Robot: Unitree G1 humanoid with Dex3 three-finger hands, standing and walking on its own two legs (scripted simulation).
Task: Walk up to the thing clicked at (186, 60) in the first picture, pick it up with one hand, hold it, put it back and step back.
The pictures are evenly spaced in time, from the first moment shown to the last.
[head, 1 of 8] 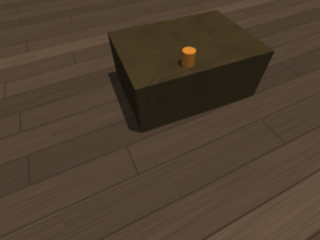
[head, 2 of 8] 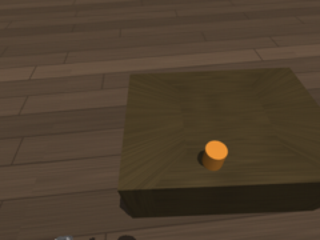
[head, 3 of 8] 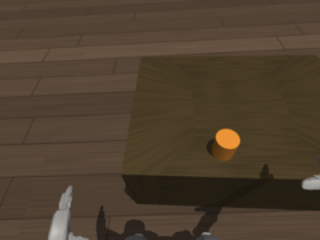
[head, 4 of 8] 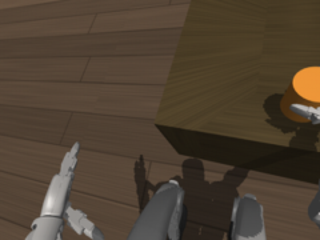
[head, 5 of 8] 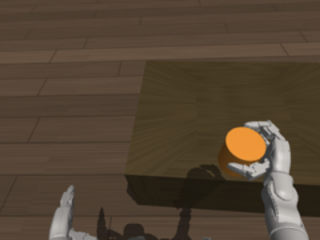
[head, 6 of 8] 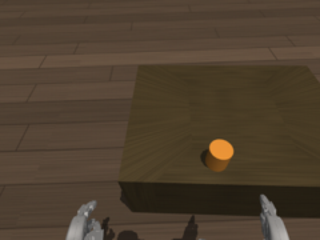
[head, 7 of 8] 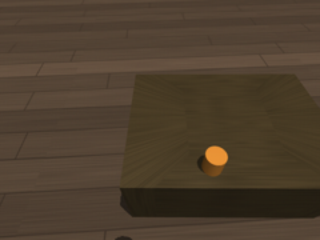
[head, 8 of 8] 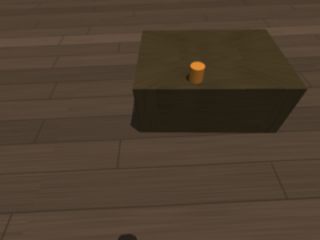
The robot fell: no
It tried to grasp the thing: yes
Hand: right
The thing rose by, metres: 0.27
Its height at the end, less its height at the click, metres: +0.00
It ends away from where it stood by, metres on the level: 0.02
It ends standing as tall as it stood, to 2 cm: yes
